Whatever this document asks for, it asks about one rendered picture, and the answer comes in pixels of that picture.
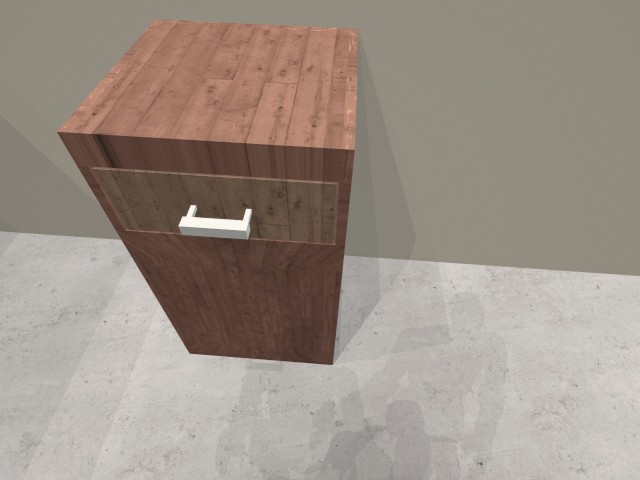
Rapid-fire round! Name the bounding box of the cabinet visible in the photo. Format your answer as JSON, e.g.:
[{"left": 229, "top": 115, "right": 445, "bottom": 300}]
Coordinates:
[{"left": 57, "top": 19, "right": 359, "bottom": 365}]

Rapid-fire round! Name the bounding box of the handle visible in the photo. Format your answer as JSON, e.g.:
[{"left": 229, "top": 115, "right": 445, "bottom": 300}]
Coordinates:
[{"left": 178, "top": 205, "right": 252, "bottom": 240}]

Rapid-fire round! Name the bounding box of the drawer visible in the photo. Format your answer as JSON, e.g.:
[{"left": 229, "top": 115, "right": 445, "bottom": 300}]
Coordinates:
[{"left": 93, "top": 167, "right": 337, "bottom": 243}]

